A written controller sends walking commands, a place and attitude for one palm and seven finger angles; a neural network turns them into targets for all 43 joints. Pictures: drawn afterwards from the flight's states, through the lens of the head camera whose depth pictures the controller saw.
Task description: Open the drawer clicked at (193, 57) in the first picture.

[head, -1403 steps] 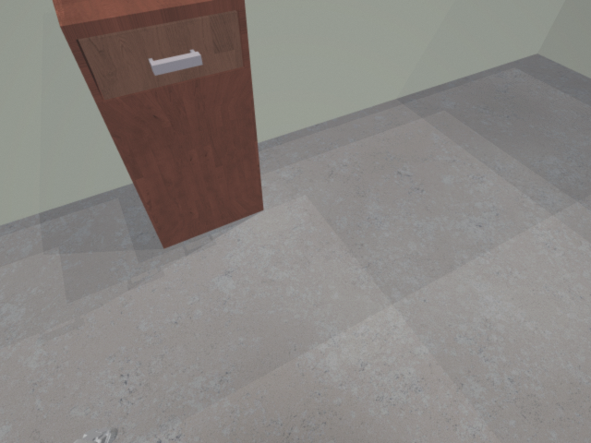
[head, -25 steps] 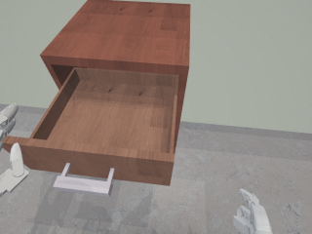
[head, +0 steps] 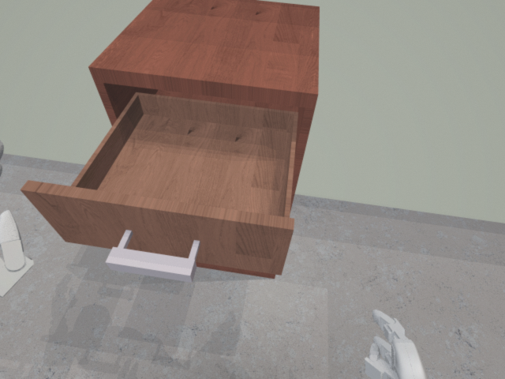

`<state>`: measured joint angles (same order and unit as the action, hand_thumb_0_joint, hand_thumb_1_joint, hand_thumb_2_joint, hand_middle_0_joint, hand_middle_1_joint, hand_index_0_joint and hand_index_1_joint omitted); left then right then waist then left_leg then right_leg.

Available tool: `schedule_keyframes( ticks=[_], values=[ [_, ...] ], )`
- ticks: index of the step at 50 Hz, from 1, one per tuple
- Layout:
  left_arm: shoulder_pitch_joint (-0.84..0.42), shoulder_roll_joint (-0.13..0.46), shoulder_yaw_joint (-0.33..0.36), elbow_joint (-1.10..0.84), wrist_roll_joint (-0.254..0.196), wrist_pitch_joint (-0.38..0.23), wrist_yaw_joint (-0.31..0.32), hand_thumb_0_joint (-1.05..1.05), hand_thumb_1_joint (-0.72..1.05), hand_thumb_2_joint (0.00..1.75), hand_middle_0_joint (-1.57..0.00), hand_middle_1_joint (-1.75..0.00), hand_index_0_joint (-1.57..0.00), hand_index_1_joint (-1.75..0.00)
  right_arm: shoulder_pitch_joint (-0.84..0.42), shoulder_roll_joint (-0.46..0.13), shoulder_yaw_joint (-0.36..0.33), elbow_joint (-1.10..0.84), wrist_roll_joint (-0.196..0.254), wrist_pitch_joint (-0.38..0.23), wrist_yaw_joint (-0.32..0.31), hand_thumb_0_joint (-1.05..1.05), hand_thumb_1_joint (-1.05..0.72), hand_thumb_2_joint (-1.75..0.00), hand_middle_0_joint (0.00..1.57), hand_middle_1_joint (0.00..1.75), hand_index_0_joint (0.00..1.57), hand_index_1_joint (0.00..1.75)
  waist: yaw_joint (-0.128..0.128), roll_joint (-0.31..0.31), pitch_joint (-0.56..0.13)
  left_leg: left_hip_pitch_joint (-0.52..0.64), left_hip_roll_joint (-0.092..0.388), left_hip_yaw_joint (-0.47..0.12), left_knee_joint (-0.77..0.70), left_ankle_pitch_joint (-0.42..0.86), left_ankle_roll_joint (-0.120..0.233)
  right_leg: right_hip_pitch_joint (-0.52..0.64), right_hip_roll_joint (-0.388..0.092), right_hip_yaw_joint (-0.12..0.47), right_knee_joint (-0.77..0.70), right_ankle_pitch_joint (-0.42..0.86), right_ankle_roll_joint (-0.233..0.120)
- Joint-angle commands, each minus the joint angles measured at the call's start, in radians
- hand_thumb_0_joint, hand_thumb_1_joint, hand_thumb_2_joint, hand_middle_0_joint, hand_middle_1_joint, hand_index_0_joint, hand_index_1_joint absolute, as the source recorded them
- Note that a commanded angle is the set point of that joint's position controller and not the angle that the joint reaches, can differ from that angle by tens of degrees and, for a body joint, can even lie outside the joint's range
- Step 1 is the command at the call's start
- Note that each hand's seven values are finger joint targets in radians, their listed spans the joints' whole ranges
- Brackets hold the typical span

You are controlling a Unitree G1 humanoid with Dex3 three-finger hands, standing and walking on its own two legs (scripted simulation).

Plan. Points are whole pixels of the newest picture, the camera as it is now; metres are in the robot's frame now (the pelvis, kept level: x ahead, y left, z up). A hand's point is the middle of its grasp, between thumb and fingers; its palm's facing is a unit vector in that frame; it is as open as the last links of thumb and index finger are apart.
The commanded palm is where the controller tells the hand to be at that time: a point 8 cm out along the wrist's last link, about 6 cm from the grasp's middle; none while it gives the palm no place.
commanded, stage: step back with the hand held close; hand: left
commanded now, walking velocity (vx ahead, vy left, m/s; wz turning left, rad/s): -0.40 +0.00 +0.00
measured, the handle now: (157, 252) +0.30 +0.18 +0.02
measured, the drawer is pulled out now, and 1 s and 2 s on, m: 0.29 0.29 0.29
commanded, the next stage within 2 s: stop stepping back and stand still in 0.40 s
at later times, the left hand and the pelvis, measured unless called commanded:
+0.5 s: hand out of the picture +0.09 +0.22 +0.19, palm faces +0.34 -0.80 -0.49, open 7.4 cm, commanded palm +0.02 +0.26 +0.21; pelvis -0.11 -0.02 +0.00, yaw +0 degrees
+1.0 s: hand out of the picture -0.03 +0.19 +0.19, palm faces +0.37 -0.79 -0.49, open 7.4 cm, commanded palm -0.09 +0.23 +0.21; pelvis -0.22 -0.05 +0.01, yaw +1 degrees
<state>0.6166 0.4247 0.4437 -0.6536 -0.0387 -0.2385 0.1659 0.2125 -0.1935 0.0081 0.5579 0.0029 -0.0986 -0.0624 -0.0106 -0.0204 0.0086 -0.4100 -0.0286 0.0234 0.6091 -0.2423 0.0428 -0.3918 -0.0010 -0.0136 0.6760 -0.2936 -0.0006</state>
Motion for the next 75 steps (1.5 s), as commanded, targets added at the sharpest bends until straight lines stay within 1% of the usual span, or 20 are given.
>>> schedule_keyframes(
  ticks=[1, 5, 11, 17, 22, 26, 30, 32, 35, 41, 45, 51, 53, 54, 63, 66, 67, 70, 73, 75],
  values=[
    [-0.003, 0.106, 0.076, -0.209, -0.018, -0.077, -0.003, 0.00, 0.90, 0.90, -0.20, -0.30, -0.20, -0.30, -0.081, -0.136, -0.057, -0.115, -0.010, -0.070, 0.008, 0.00, -0.90, -0.90, 0.20, 0.30, 0.20, 0.30, 0.011, 0.164, -0.130, 0.062, 0.308, -0.213, -0.199, 0.472, 0.061, 0.117, -0.019, 0.004, -0.025, -0.052, 0.008],
    [-0.005, 0.105, 0.070, -0.210, -0.025, -0.079, -0.022, 0.00, 0.90, 0.90, -0.20, -0.30, -0.20, -0.30, -0.097, -0.140, -0.061, -0.108, 0.007, -0.067, 0.023, 0.00, -0.90, -0.90, 0.20, 0.30, 0.20, 0.30, 0.013, 0.134, -0.239, 0.205, 0.266, -0.147, -0.084, 0.625, 0.024, 0.176, -0.041, 0.010, -0.165, 0.196, -0.010],
    [0.096, 0.173, 0.144, -0.163, -0.048, -0.060, -0.009, 0.00, 0.90, 0.90, -0.20, -0.30, -0.20, -0.30, -0.165, -0.084, -0.056, -0.146, 0.030, -0.015, 0.010, 0.00, -0.90, -0.90, 0.20, 0.30, 0.20, 0.30, 0.005, -0.142, -0.190, -0.085, 0.022, -0.102, 0.470, -0.283, -0.063, 0.138, -0.396, 0.290, -0.318, 0.645, -0.202],
    [0.052, 0.167, 0.120, -0.177, -0.013, -0.037, 0.018, 0.00, 0.90, 0.90, -0.20, -0.30, -0.20, -0.30, -0.144, -0.097, -0.039, -0.116, 0.010, 0.015, -0.028, 0.00, -0.90, -0.90, 0.20, 0.30, 0.20, 0.30, -0.016, -0.065, -0.160, 0.072, 0.047, -0.011, -0.111, -0.070, -0.056, 0.194, -0.222, 0.106, -0.217, 0.605, -0.077],
    [0.063, 0.185, 0.147, -0.262, -0.031, -0.074, 0.000, 0.00, 0.90, 0.90, -0.20, -0.30, -0.20, -0.30, -0.134, -0.124, -0.092, -0.125, 0.001, -0.070, 0.005, 0.00, -0.90, -0.90, 0.20, 0.30, 0.20, 0.30, 0.014, 0.351, -0.225, 0.141, 0.361, -0.178, -0.242, 0.594, 0.077, 0.037, -0.033, 0.012, 0.183, -0.123, 0.023],
    [0.017, 0.096, 0.077, -0.236, -0.027, -0.074, -0.003, 0.00, 0.90, 0.90, -0.20, -0.30, -0.20, -0.30, -0.070, -0.128, -0.084, -0.077, -0.001, -0.091, 0.022, 0.00, -0.90, -0.90, 0.20, 0.30, 0.20, 0.30, 0.000, 0.224, -0.127, 0.143, 0.328, -0.130, -0.205, 0.564, 0.081, 0.025, -0.009, 0.012, 0.177, -0.161, 0.026],
    [-0.022, 0.119, 0.079, -0.179, -0.019, -0.044, -0.005, 0.00, 0.90, 0.90, -0.20, -0.30, -0.20, -0.30, -0.094, -0.132, -0.048, -0.114, 0.027, -0.074, 0.028, 0.00, -0.90, -0.90, 0.20, 0.30, 0.20, 0.30, 0.006, 0.117, -0.059, -0.042, 0.194, -0.055, -0.124, -0.215, 0.008, 0.250, -0.043, -0.015, -0.272, 0.016, 0.026],
    [-0.082, 0.182, 0.106, -0.170, -0.019, -0.024, 0.000, 0.00, 0.90, 0.90, -0.20, -0.30, -0.20, -0.30, -0.087, -0.121, -0.051, -0.124, 0.028, -0.050, 0.021, 0.00, -0.90, -0.90, 0.20, 0.30, 0.20, 0.30, -0.004, -0.219, -0.065, -0.008, 0.019, 0.014, 0.288, -0.267, -0.058, 0.029, -0.294, 0.383, -0.531, -0.327, -0.108],
    [-0.045, 0.122, 0.064, -0.107, -0.024, -0.008, 0.002, 0.00, 0.90, 0.90, -0.20, -0.30, -0.20, -0.30, -0.101, -0.116, -0.049, -0.096, 0.010, -0.030, 0.008, 0.00, -0.90, -0.90, 0.20, 0.30, 0.20, 0.30, -0.032, -0.126, -0.043, 0.008, 0.032, -0.045, 0.437, -0.124, -0.052, -0.024, -0.294, 0.279, -0.499, -0.257, -0.127],
    [-0.026, 0.118, 0.035, -0.123, 0.014, -0.015, 0.016, 0.00, 0.90, 0.90, -0.20, -0.30, -0.20, -0.30, -0.089, -0.119, -0.033, -0.091, 0.006, -0.066, -0.010, 0.00, -0.90, -0.90, 0.20, 0.30, 0.20, 0.30, -0.018, -0.079, -0.054, 0.201, 0.027, 0.054, -0.201, -0.158, 0.019, 0.032, -0.195, 0.165, -0.439, -0.334, -0.079],
    [-0.011, 0.145, 0.065, -0.177, 0.014, -0.040, 0.013, 0.00, 0.90, 0.90, -0.20, -0.30, -0.20, -0.30, -0.068, -0.136, -0.056, -0.096, 0.004, -0.088, 0.000, 0.00, -0.90, -0.90, 0.20, 0.30, 0.20, 0.30, -0.008, 0.289, -0.073, 0.149, 0.296, -0.287, -0.428, -0.301, 0.127, 0.048, 0.006, -0.040, 0.100, -0.184, 0.007],
    [-0.022, 0.133, 0.078, -0.068, 0.012, -0.040, 0.002, 0.00, 0.90, 0.90, -0.20, -0.30, -0.20, -0.30, -0.090, -0.146, -0.053, -0.071, 0.012, -0.080, -0.001, 0.00, -0.90, -0.90, 0.20, 0.30, 0.20, 0.30, 0.005, 0.082, 0.045, -0.104, 0.189, -0.108, -0.195, -0.244, 0.068, 0.285, -0.035, -0.009, -0.247, -0.042, -0.004],
    [-0.073, 0.162, 0.091, -0.057, 0.002, -0.053, -0.007, 0.00, 0.90, 0.90, -0.20, -0.30, -0.20, -0.30, -0.100, -0.147, -0.069, -0.084, 0.016, -0.059, 0.001, 0.00, -0.90, -0.90, 0.20, 0.30, 0.20, 0.30, -0.013, -0.210, 0.024, -0.163, 0.016, 0.007, 0.199, -0.248, 0.001, 0.242, -0.279, 0.437, -0.510, -0.227, -0.122],
    [-0.091, 0.140, 0.081, -0.045, 0.002, -0.061, -0.009, 0.00, 0.90, 0.90, -0.20, -0.30, -0.20, -0.30, -0.064, -0.145, -0.086, -0.073, 0.020, -0.054, 0.008, 0.00, -0.90, -0.90, 0.20, 0.30, 0.20, 0.30, -0.009, -0.193, -0.017, -0.144, 0.011, -0.012, 0.356, -0.244, -0.012, 0.198, -0.352, 0.538, -0.582, -0.402, -0.146],
    [-0.038, 0.122, 0.029, -0.168, 0.014, -0.055, 0.011, 0.00, 0.90, 0.90, -0.20, -0.30, -0.20, -0.30, -0.092, -0.108, -0.044, -0.093, 0.001, -0.050, -0.011, 0.00, -0.90, -0.90, 0.20, 0.30, 0.20, 0.30, -0.009, -0.050, -0.034, 0.210, 0.026, 0.053, -0.141, -0.072, 0.006, 0.055, -0.219, 0.173, -0.480, -0.249, -0.106],
    [-0.052, 0.112, 0.028, -0.209, 0.004, -0.060, 0.019, 0.00, 0.90, 0.90, -0.20, -0.30, -0.20, -0.30, -0.089, -0.143, -0.055, -0.116, -0.003, -0.059, -0.011, 0.00, -0.90, -0.90, 0.20, 0.30, 0.20, 0.30, -0.003, 0.137, -0.038, 0.212, 0.172, -0.148, -0.302, -0.079, 0.061, 0.106, -0.066, 0.089, -0.255, -0.085, -0.028],
    [-0.082, -0.138, -0.411, 0.684, 0.088, 0.052, -0.110, 0.00, 0.90, 0.90, -0.20, -0.30, -0.20, -0.30, -0.012, -0.213, -0.107, 0.111, 0.002, -0.138, 0.078, 0.00, -0.90, -0.90, 0.20, 0.30, 0.20, 0.30, -0.090, 0.160, 0.011, 0.214, 0.252, -0.275, -0.183, 0.280, 0.079, -0.116, -0.054, -0.054, 0.054, 0.123, 0.007],
    [-0.205, -0.141, -0.346, 0.760, 0.078, 0.240, -0.145, 0.00, 0.90, 0.90, -0.20, -0.30, -0.20, -0.30, 0.018, -0.164, -0.061, 0.095, -0.033, 0.020, 0.070, 0.00, -0.90, -0.90, 0.20, 0.30, 0.20, 0.30, -0.027, 0.047, -0.094, 0.119, 0.291, -0.340, -0.203, 0.372, 0.165, -0.078, -0.007, 0.046, 0.248, -0.261, 0.010],
    [-0.265, -0.137, -0.375, 0.960, 0.071, 0.243, -0.149, 0.00, 0.90, 0.90, -0.20, -0.30, -0.20, -0.30, -0.025, -0.162, -0.045, 0.119, -0.038, 0.042, 0.059, 0.00, -0.90, -0.90, 0.20, 0.30, 0.20, 0.30, 0.021, -0.016, -0.126, 0.205, 0.220, -0.179, -0.111, 0.666, 0.106, 0.064, -0.005, 0.035, 0.015, -0.062, 0.004],
    [-0.257, -0.070, -0.366, 1.125, 0.073, 0.246, -0.146, 0.00, 0.90, 0.90, -0.20, -0.30, -0.20, -0.30, -0.047, -0.141, -0.041, 0.159, -0.016, 0.062, 0.054, 0.00, -0.90, -0.90, 0.20, 0.30, 0.20, 0.30, 0.039, -0.017, -0.081, 0.076, 0.095, -0.086, -0.084, 0.306, 0.016, 0.239, -0.060, 0.154, -0.185, 0.266, -0.019]
  ],
)
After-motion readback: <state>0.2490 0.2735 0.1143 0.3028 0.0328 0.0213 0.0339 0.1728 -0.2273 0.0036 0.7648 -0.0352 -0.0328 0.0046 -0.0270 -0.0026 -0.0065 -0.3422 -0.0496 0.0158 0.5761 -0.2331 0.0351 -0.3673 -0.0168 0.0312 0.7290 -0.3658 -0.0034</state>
